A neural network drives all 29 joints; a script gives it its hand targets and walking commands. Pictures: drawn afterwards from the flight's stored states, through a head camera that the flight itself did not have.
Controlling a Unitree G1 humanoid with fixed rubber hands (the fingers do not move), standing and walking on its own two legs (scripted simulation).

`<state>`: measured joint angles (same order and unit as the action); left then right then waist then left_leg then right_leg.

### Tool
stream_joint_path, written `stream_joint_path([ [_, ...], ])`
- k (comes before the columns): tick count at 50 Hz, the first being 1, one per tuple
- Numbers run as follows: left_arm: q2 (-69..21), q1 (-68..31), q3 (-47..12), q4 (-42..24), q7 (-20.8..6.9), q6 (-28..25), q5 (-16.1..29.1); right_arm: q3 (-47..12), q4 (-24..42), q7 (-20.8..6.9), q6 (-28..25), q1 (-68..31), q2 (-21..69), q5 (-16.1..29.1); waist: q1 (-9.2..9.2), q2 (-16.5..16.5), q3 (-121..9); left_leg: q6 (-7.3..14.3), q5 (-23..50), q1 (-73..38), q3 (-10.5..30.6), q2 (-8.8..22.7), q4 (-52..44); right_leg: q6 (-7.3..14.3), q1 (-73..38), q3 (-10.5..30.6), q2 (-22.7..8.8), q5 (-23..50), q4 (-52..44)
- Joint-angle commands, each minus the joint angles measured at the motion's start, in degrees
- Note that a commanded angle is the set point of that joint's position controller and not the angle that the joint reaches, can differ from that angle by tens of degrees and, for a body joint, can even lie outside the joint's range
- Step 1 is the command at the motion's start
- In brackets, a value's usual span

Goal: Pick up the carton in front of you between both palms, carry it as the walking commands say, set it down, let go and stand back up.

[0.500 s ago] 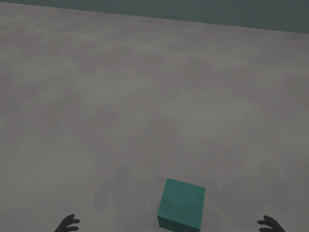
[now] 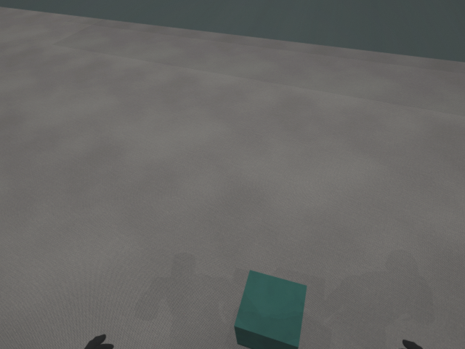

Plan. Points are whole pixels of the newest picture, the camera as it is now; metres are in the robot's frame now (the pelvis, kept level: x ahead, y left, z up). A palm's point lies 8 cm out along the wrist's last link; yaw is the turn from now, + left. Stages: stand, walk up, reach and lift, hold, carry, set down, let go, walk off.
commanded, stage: stand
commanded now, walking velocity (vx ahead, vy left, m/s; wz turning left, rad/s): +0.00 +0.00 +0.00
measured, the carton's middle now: (270, 316) +0.37 -0.07 -0.65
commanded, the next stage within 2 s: none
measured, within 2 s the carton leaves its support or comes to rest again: neither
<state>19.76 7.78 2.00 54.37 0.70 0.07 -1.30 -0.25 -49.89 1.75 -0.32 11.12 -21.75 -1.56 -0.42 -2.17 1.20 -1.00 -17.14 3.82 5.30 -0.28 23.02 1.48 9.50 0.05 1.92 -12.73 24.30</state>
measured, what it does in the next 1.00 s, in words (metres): stands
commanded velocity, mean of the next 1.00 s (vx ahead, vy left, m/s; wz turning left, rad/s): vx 0.00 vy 0.00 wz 0.00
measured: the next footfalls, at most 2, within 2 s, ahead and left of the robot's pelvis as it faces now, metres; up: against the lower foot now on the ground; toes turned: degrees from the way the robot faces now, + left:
none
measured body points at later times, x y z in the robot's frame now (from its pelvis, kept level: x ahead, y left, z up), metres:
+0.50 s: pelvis -0.01 +0.00 +0.00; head -0.01 -0.01 +0.45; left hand +0.09 +0.32 -0.11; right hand +0.08 -0.31 -0.12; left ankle -0.05 +0.14 -0.74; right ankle +0.01 -0.10 -0.74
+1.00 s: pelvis -0.01 +0.00 +0.00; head -0.01 -0.01 +0.45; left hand +0.09 +0.32 -0.11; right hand +0.08 -0.31 -0.12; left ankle -0.05 +0.14 -0.74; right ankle +0.01 -0.10 -0.74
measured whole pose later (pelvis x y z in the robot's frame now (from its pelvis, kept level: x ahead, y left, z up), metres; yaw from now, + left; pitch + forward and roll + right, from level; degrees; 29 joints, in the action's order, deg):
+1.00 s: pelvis -0.01 +0.00 +0.00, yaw -1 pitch -2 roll +0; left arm 21.6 5.5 0.7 60.4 0.2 -0.4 -0.5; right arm -0.6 -56.8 1.1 -0.8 9.3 -22.9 -1.1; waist -0.3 -1.4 1.8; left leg -0.9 -14.2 3.0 4.4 -0.4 19.4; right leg 1.1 9.1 1.2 1.5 -9.8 21.2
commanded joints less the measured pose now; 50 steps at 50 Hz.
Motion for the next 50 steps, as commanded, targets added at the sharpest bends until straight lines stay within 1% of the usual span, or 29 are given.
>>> stream_joint_path([
  [1,9.7,-2.3,1.8,-2.1,0.2,-0.6,0.1,1.8,2.1,0.2,-0.7,-1.3,-8.7,0.0,-0.03,1.8,-1.1,1.2,11.5,5.0,3.3,4.9,-3.8,0.1,-4.1,6.9,-6.9,10.6,-3.8],
  [16,10.8,-3.1,1.1,0.7,0.0,-0.8,0.4,1.5,-1.3,-0.1,-0.9,-1.8,-9.5,0.2,-0.06,1.8,-0.6,1.4,9.8,4.9,3.6,5.2,-5.4,0.2,-3.9,7.5,-7.3,8.6,-5.1],
  [50,12.0,-4.4,0.5,3.7,-0.2,-1.0,0.9,1.5,-4.7,-0.4,-1.0,-2.9,-10.4,0.5,0.07,2.0,-1.3,1.6,10.9,3.5,3.0,5.8,-6.7,0.6,-4.1,8.0,-7.9,10.9,-5.9],
])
